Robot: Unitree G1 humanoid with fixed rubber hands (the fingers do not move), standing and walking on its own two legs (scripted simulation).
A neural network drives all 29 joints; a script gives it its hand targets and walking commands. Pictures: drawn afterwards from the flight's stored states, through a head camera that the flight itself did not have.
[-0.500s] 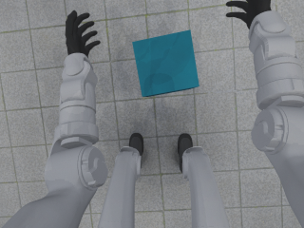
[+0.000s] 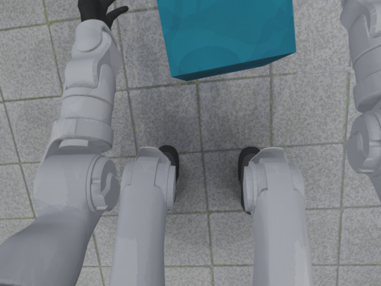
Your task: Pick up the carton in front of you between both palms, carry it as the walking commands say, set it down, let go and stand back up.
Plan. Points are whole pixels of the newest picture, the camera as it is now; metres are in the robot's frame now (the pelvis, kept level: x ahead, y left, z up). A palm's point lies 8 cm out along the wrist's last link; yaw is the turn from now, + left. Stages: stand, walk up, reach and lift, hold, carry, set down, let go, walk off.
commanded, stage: reach and lift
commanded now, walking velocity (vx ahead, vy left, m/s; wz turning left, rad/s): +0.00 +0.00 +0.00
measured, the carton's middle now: (220, 21) +0.55 -0.05 -0.31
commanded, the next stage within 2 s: none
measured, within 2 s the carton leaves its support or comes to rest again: leaves its support in 1.08 s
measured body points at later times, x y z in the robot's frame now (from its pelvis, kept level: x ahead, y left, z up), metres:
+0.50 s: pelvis +0.00 -0.01 -0.06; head +0.38 -0.05 +0.16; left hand +0.55 +0.14 -0.25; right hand +0.59 -0.21 -0.25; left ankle +0.12 +0.13 -0.40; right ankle +0.10 -0.13 -0.40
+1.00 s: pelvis +0.00 -0.01 -0.07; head +0.37 -0.05 +0.17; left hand +0.56 +0.12 -0.24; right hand +0.58 -0.19 -0.24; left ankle +0.12 +0.13 -0.40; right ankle +0.10 -0.13 -0.40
